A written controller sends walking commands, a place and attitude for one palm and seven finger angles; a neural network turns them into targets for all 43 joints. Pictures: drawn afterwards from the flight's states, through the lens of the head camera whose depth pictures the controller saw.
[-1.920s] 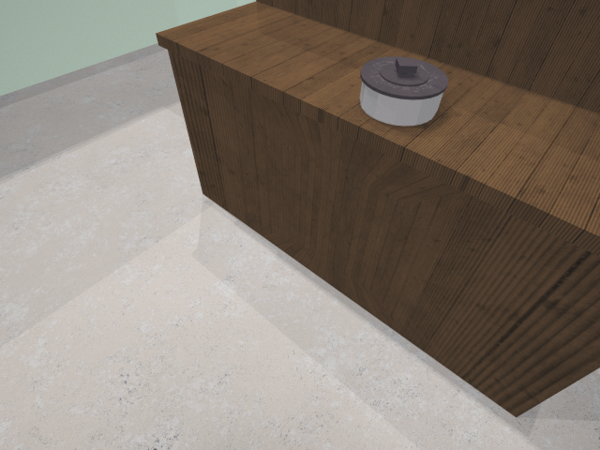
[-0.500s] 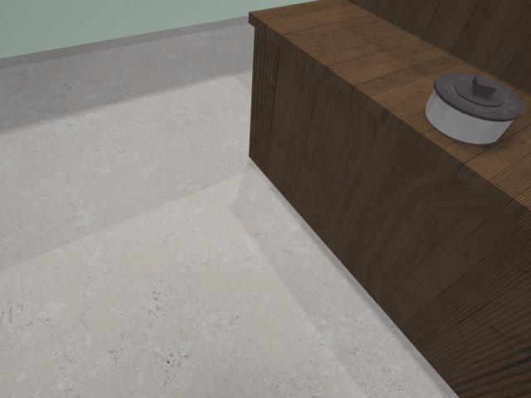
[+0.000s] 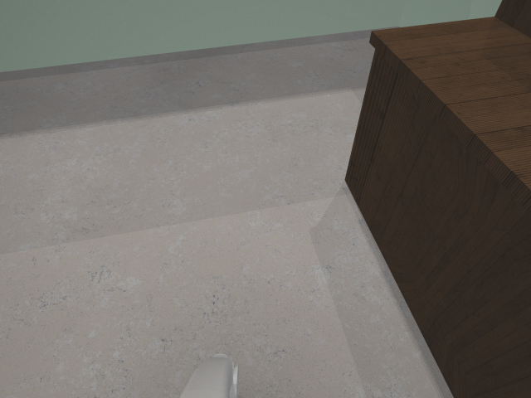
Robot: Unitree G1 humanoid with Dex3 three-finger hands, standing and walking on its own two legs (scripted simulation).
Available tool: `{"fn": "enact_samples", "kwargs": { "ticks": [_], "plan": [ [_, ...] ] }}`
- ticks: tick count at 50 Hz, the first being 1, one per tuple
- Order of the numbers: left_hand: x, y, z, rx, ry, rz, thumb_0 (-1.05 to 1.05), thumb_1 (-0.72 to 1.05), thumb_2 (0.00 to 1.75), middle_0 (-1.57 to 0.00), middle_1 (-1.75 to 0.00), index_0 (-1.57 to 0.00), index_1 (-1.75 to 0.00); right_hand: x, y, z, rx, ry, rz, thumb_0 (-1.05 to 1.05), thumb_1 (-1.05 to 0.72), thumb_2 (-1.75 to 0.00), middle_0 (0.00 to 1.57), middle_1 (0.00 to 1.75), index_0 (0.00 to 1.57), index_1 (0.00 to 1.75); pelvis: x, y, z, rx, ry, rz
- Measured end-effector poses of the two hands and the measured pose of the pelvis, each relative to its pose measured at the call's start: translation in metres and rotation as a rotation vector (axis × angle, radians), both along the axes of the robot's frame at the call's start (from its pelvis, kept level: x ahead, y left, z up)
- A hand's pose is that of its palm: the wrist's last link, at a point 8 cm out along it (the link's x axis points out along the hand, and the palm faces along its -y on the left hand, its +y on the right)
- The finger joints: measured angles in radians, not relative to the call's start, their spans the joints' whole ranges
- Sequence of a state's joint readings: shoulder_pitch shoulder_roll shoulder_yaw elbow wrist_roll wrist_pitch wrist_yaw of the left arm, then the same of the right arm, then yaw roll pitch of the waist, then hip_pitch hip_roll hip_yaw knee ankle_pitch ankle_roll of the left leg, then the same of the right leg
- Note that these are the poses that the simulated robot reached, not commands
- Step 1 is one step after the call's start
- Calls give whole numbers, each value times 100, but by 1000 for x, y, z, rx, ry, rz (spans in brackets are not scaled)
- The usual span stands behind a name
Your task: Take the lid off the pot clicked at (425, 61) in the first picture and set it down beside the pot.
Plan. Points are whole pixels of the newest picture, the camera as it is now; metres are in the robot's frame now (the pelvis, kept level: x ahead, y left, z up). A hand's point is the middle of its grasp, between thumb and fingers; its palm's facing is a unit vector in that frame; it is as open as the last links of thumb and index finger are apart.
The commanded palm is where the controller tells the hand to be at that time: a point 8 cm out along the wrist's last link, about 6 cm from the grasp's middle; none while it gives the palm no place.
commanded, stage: walk to a spot facing it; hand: left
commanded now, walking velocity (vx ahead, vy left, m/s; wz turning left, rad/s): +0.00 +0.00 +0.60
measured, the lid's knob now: out of the picture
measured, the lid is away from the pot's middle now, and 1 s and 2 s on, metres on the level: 0.00 0.00 0.00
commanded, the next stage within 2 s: turn to face it in 0.24 s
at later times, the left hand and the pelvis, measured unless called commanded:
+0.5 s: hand out of the picture +0.15 +0.26 -0.18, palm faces +0.30 -0.93 -0.20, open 7.4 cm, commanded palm none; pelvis +0.14 +0.05 +0.00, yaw +12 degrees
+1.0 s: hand (186, 328) +0.27 +0.18 -0.17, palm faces -0.10 -0.97 -0.23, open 7.4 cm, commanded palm none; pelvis +0.18 +0.00 -0.01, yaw -6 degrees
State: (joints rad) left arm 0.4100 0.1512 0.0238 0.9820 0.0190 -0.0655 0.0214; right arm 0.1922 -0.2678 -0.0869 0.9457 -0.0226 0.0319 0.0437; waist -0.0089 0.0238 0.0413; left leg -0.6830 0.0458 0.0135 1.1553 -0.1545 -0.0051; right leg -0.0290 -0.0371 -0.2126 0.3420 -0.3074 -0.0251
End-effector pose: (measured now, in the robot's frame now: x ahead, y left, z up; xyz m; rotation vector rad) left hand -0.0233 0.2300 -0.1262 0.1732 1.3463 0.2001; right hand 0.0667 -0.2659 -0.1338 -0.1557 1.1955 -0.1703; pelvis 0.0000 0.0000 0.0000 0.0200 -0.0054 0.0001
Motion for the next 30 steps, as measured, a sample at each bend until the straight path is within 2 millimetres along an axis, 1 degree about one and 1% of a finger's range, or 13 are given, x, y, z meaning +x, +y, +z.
{"fn": "enact_samples", "kwargs": {
  "ticks": [3, 5, 7, 10, 12, 13, 15, 19, 21, 23, 26, 30],
  "plan": [
    [-24, -11, -5, -24, 102, 78, 0, 91, 90, -20, -30, -20, -30, 58, 12, 0, 3, -22, 87, 0, -91, -90, 20, 29, 20, 30, 18, 1, -3, -7, 4, 38],
    [-36, -17, -8, -43, 166, 125, 0, 91, 90, -20, -30, -20, -30, 97, 27, 0, 6, -39, 153, 0, -91, -90, 20, 29, 20, 30, 31, 4, -6, -12, 10, 60],
    [-44, -19, -11, -63, 222, 168, 0, 91, 90, -20, -30, -20, -30, 136, 45, -1, 8, -63, 217, 0, -91, -90, 20, 29, 20, 30, 45, 8, -10, -13, 17, 84],
    [-45, -15, -19, -87, 282, 223, 0, 90, 90, -20, -30, -20, -30, 187, 73, -4, 4, -112, 297, 0, -91, -90, 20, 29, 20, 30, 70, 19, -20, -23, 21, 127],
    [-35, -5, -28, -98, 290, 253, 0, 90, 90, -20, -30, -20, -30, 212, 89, -6, -6, -150, 330, 0, -91, -90, 20, 29, 20, 30, 85, 29, -28, -45, 22, 155],
    [-26, 2, -32, -94, 279, 263, 0, 90, 90, -20, -30, -20, -30, 219, 94, -6, -7, -157, 337, 0, -91, -90, 20, 30, 20, 30, 90, 32, -29, -46, 19, 168],
    [2, 19, -37, -75, 220, 274, 1, 90, 90, -20, -30, -20, -30, 227, 102, -2, -15, -148, 348, 0, -91, -90, 20, 30, 20, 30, 98, 38, -25, -49, 7, 181],
    [73, 51, -36, -41, 40, 275, 0, 91, 90, -20, -30, -20, -30, 229, 110, 11, -43, -101, 357, 0, -90, -90, 20, 30, 20, 30, 114, 45, -13, -60, -5, 214],
    [105, 63, -33, -29, -41, 265, 0, 91, 90, -20, -30, -20, -30, 228, 113, 16, -48, -86, 351, 0, -90, -90, 20, 30, 20, 30, 121, 48, -9, -65, -9, 220],
    [131, 72, -29, -20, -94, 250, 0, 91, 90, -20, -30, -20, -30, 226, 115, 20, -48, -82, 331, 0, -90, -90, 20, 30, 20, 30, 129, 50, -5, -66, -14, 219],
    [156, 76, -26, -14, -122, 228, 0, 91, 90, -20, -30, -20, -30, 223, 113, 25, -51, -95, 277, 0, -91, -90, 20, 30, 21, 30, 141, 52, -2, -63, -23, 206],
    [172, 72, -26, -25, -96, 200, 0, 91, 90, -20, -30, -20, -30, 212, 107, 21, -50, -87, 208, -1, -92, -90, 20, 30, 21, 30, 155, 53, -2, -52, -27, 170]
  ]
}}
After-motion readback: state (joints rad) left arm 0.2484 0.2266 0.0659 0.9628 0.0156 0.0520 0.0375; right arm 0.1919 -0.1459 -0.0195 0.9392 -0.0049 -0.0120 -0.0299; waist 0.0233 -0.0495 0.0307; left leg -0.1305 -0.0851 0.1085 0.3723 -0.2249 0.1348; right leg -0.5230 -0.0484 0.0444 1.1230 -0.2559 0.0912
